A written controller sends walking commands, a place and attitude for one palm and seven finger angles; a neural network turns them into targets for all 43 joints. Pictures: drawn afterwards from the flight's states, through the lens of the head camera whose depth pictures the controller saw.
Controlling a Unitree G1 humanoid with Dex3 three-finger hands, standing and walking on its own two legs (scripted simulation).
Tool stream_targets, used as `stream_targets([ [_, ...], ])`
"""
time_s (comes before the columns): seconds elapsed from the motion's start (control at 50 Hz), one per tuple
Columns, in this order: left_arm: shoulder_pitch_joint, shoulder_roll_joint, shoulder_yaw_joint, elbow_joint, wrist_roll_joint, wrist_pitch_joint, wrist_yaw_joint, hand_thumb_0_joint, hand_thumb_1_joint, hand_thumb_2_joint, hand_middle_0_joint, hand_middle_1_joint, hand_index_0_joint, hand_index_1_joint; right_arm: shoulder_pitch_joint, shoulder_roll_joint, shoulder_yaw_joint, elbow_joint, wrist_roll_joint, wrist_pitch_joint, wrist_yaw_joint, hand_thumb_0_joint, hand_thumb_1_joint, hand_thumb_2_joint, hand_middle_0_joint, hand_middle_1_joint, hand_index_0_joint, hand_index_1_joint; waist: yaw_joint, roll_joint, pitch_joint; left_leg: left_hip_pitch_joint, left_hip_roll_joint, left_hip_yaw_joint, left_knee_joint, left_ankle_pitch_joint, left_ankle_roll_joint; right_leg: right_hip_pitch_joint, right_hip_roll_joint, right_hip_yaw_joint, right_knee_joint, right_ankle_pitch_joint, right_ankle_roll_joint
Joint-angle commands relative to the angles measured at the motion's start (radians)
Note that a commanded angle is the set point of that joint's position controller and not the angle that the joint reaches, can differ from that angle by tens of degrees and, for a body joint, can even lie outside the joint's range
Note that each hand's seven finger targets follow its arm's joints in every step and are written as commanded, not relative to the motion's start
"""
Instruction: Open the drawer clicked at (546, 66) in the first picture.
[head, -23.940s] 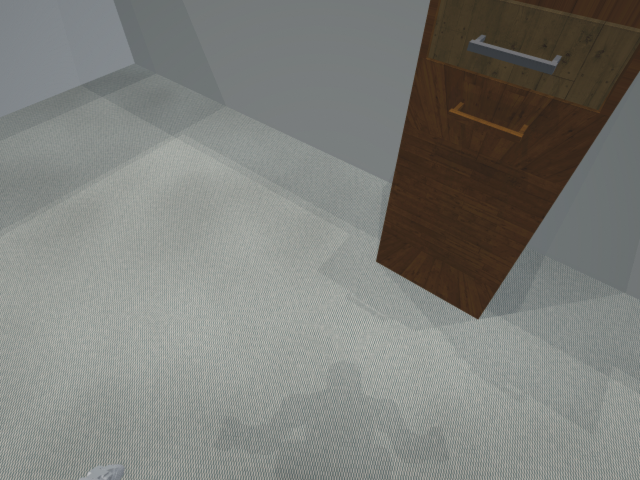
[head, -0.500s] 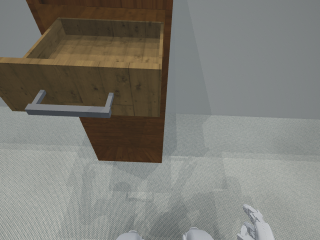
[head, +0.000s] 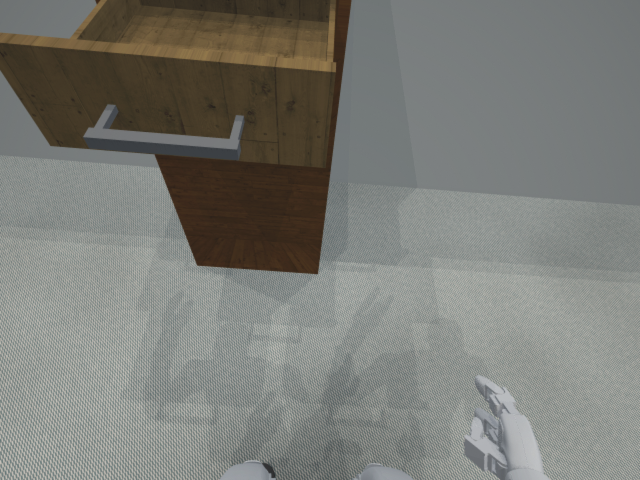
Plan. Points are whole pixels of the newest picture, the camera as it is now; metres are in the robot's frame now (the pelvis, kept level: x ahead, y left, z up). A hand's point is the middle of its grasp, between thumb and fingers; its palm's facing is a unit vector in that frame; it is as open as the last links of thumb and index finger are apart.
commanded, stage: stop stepping back and stand still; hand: left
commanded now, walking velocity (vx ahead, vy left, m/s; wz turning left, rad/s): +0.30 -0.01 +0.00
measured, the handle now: (169, 131) +0.47 +0.23 +0.14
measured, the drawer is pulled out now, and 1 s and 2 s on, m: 0.30 0.30 0.30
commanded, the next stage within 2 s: let the arm hang, fingers relaxed in 0.62 s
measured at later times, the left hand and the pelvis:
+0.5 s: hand out of the picture +0.13 +0.23 +0.34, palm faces +0.66 -0.69 -0.29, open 7.4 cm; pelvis -0.06 -0.01 -0.01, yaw +1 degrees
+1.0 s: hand out of the picture +0.02 +0.16 -0.17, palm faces +0.00 -0.98 -0.18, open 7.3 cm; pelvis -0.05 +0.00 -0.02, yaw +3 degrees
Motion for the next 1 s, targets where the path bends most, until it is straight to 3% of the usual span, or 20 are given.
stream_targets([
  [0.0, -0.124, 0.181, 0.067, -0.028, -0.020, 0.038, 0.019, 0.000, 0.900, 0.900, -0.200, -0.300, -0.200, -0.300, -0.040, -0.154, -0.018, -0.155, 0.015, -0.016, -0.007, 0.000, -0.900, -0.900, 0.200, 0.300, 0.200, 0.300, -0.028, 0.231, -0.259, -0.032, 0.150, -0.085, -0.191, -0.184, 0.040, 0.314, -0.024, -0.037, -0.248, 0.061, -0.012],
  [0.02, -0.154, 0.200, 0.064, 0.027, -0.019, 0.051, 0.020, 0.000, 0.900, 0.900, -0.200, -0.300, -0.200, -0.300, -0.045, -0.150, -0.011, -0.156, 0.012, -0.003, -0.011, 0.000, -0.900, -0.900, 0.200, 0.300, 0.200, 0.300, -0.039, 0.121, -0.216, -0.092, 0.084, -0.047, -0.128, -0.356, 0.014, 0.306, -0.089, 0.043, -0.359, -0.008, -0.056],
  [0.08, -0.232, 0.222, 0.029, 0.077, -0.009, 0.073, 0.028, 0.000, 0.900, 0.900, -0.200, -0.300, -0.200, -0.300, -0.055, -0.139, 0.000, -0.133, 0.009, 0.029, -0.027, 0.000, -0.900, -0.900, 0.200, 0.300, 0.200, 0.300, -0.020, -0.172, -0.170, 0.041, -0.042, -0.014, 0.353, -0.244, -0.020, -0.024, -0.357, 0.376, -0.671, -0.283, -0.163],
  [0.12, -0.203, 0.146, -0.017, 0.102, -0.003, 0.079, 0.025, 0.000, 0.900, 0.900, -0.200, -0.300, -0.200, -0.300, -0.050, -0.148, 0.003, -0.116, 0.002, 0.029, -0.031, 0.000, -0.900, -0.900, 0.200, 0.300, 0.200, 0.300, -0.029, -0.139, -0.153, 0.008, -0.023, -0.013, 0.403, -0.227, -0.006, -0.023, -0.329, 0.269, -0.630, -0.251, -0.147],
  [0.2, -0.167, 0.109, -0.073, 0.092, 0.003, 0.074, 0.034, 0.000, 0.900, 0.900, -0.200, -0.300, -0.200, -0.300, -0.033, -0.146, 0.020, -0.117, -0.014, 0.029, -0.048, 0.000, -0.900, -0.900, 0.200, 0.300, 0.200, 0.300, -0.029, -0.038, -0.123, 0.143, -0.014, 0.018, -0.028, -0.247, 0.031, -0.020, -0.251, 0.155, -0.513, -0.237, -0.122],
  [0.28, -0.222, 0.130, -0.053, -0.021, 0.011, 0.035, 0.039, 0.000, 0.900, 0.900, -0.200, -0.300, -0.200, -0.300, -0.024, -0.153, 0.010, -0.141, -0.009, 0.004, -0.048, 0.000, -0.900, -0.900, 0.200, 0.300, 0.200, 0.300, -0.029, 0.294, -0.172, 0.084, 0.229, -0.364, -0.338, -0.480, 0.123, 0.014, -0.038, -0.024, -0.028, 0.014, -0.021],
  [0.4, -0.180, 0.115, -0.065, 0.004, 0.021, 0.057, 0.037, 0.000, 0.900, 0.900, -0.200, -0.300, -0.200, -0.300, -0.031, -0.158, 0.012, -0.140, -0.008, -0.009, -0.036, 0.000, -0.900, -0.900, 0.200, 0.300, 0.200, 0.300, -0.017, 0.203, -0.161, -0.045, 0.156, -0.154, -0.221, -0.307, 0.072, 0.242, -0.045, -0.038, -0.254, 0.096, -0.029],
  [0.5, -0.173, 0.155, -0.029, 0.059, -0.002, 0.061, 0.038, 0.000, 0.900, 0.900, -0.200, -0.300, -0.200, -0.300, -0.023, -0.140, 0.005, -0.119, 0.007, 0.019, -0.031, 0.000, -0.900, -0.900, 0.200, 0.300, 0.200, 0.300, -0.017, -0.107, -0.173, -0.032, -0.017, 0.009, 0.211, -0.223, 0.009, 0.169, -0.309, 0.354, -0.562, -0.103, -0.165],
  [0.56, -0.128, 0.122, -0.035, 0.046, -0.003, 0.056, 0.039, 0.000, 0.900, 0.900, -0.200, -0.300, -0.200, -0.300, -0.029, -0.130, 0.016, -0.115, 0.007, 0.027, -0.026, 0.000, -0.900, -0.900, 0.200, 0.300, 0.200, 0.300, -0.022, -0.030, -0.162, 0.041, 0.000, -0.007, 0.083, -0.160, 0.013, 0.178, -0.308, 0.245, -0.504, 0.146, -0.161],
  [0.68, -0.122, 0.123, -0.028, 0.009, 0.005, 0.025, 0.031, 0.000, 0.900, 0.900, -0.200, -0.300, -0.200, -0.300, -0.042, -0.147, 0.013, -0.137, 0.005, 0.014, -0.037, 0.000, -0.900, -0.900, 0.200, 0.300, 0.200, 0.300, -0.011, 0.176, -0.196, 0.146, 0.133, -0.178, -0.186, 0.084, 0.064, 0.176, -0.069, -0.002, -0.247, 0.267, -0.016],
  [0.7, 0.184, -0.256, -0.632, 0.890, 0.028, 0.196, -0.113, 0.000, 0.900, 0.900, -0.200, -0.300, -0.200, -0.300, 0.003, -0.395, -0.054, 0.088, 0.053, -0.073, 0.010, 0.000, -0.900, -0.900, 0.200, 0.300, 0.200, 0.300, -0.110, 0.241, -0.138, 0.178, 0.154, -0.233, -0.031, 0.396, 0.104, -0.062, -0.064, -0.023, 0.075, 0.316, 0.014],
  [0.72, 0.200, -0.322, -0.621, 0.905, 0.075, 0.296, -0.124, 0.000, 0.900, 0.900, -0.200, -0.300, -0.200, -0.300, 0.090, -0.280, -0.050, 0.136, 0.008, -0.017, 0.024, 0.000, -0.900, -0.900, 0.200, 0.300, 0.200, 0.300, -0.084, 0.259, -0.222, 0.269, 0.169, -0.254, -0.101, 0.678, 0.126, -0.115, -0.030, 0.050, 0.163, -0.008, 0.022],
  [0.74, 0.171, -0.357, -0.656, 0.896, 0.088, 0.330, -0.120, 0.000, 0.900, 0.900, -0.200, -0.300, -0.200, -0.300, 0.110, -0.283, -0.051, 0.142, -0.014, 0.017, 0.018, 0.000, -0.900, -0.900, 0.200, 0.300, 0.200, 0.300, -0.078, 0.134, -0.263, 0.340, 0.203, -0.309, -0.070, 0.798, 0.168, -0.175, -0.019, 0.087, 0.254, -0.095, 0.025],
  [0.8, 0.114, -0.353, -0.684, 1.016, 0.086, 0.350, -0.118, 0.000, 0.900, 0.900, -0.200, -0.300, -0.200, -0.300, 0.096, -0.235, -0.023, 0.111, -0.041, 0.068, 0.007, 0.000, -0.900, -0.900, 0.200, 0.300, 0.200, 0.300, -0.031, -0.111, -0.209, 0.262, 0.227, -0.297, -0.063, 0.595, 0.218, -0.139, -0.051, 0.116, 0.239, -0.147, 0.038],
  [0.86, 0.118, -0.297, -0.698, 1.250, 0.080, 0.353, -0.125, 0.000, 0.900, 0.900, -0.200, -0.300, -0.200, -0.300, -0.014, -0.212, 0.005, 0.112, -0.048, 0.112, 0.021, 0.000, -0.900, -0.900, 0.200, 0.300, 0.200, 0.300, 0.045, -0.003, -0.086, -0.057, 0.120, -0.142, -0.087, 0.184, 0.105, 0.192, -0.057, 0.075, -0.108, 0.078, 0.013],
  [0.88, 0.156, -0.248, -0.695, 1.332, 0.084, 0.344, -0.122, 0.000, 0.900, 0.900, -0.200, -0.300, -0.200, -0.300, -0.008, -0.180, 0.011, 0.124, -0.040, 0.120, 0.023, 0.000, -0.900, -0.900, 0.200, 0.300, 0.200, 0.300, 0.056, -0.071, -0.069, -0.111, 0.025, -0.100, -0.020, -0.038, 0.051, 0.259, -0.103, 0.196, -0.288, 0.163, -0.010],
  [0.9, 0.146, -0.194, -0.698, 1.400, 0.086, 0.333, -0.119, 0.000, 0.900, 0.900, -0.200, -0.300, -0.200, -0.300, 0.033, -0.143, 0.014, 0.136, -0.029, 0.131, 0.029, 0.000, -0.900, -0.900, 0.200, 0.300, 0.200, 0.300, 0.013, -0.167, -0.047, -0.071, -0.073, -0.035, 0.065, -0.239, 0.010, 0.163, -0.237, 0.380, -0.456, 0.102, -0.069],
  [0.92, 0.092, -0.152, -0.710, 1.450, 0.081, 0.337, -0.125, 0.000, 0.900, 0.900, -0.200, -0.300, -0.200, -0.300, 0.087, -0.152, 0.013, 0.163, -0.032, 0.146, 0.038, 0.000, -0.900, -0.900, 0.200, 0.300, 0.200, 0.300, -0.033, -0.062, -0.041, 0.060, -0.082, -0.005, 0.102, -0.288, 0.008, 0.013, -0.299, 0.422, -0.527, -0.092, -0.124],
  [0.94, 0.038, -0.158, -0.721, 1.491, 0.077, 0.339, -0.123, 0.000, 0.900, 0.900, -0.200, -0.300, -0.200, -0.300, 0.125, -0.140, 0.013, 0.194, -0.033, 0.160, 0.042, 0.000, -0.900, -0.900, 0.200, 0.300, 0.200, 0.300, -0.061, 0.016, -0.051, 0.158, -0.086, -0.011, 0.090, -0.261, 0.014, -0.083, -0.254, 0.378, -0.537, -0.240, -0.124],
  [0.98, 0.035, -0.228, -0.736, 1.607, 0.067, 0.331, -0.116, 0.000, 0.900, 0.900, -0.200, -0.300, -0.200, -0.300, 0.143, -0.134, 0.016, 0.256, -0.030, 0.165, 0.027, 0.000, -0.900, -0.900, 0.200, 0.300, 0.200, 0.300, -0.054, -0.105, -0.039, 0.188, -0.066, -0.036, 0.065, -0.161, 0.018, -0.066, -0.164, 0.302, -0.518, -0.166, -0.097],
])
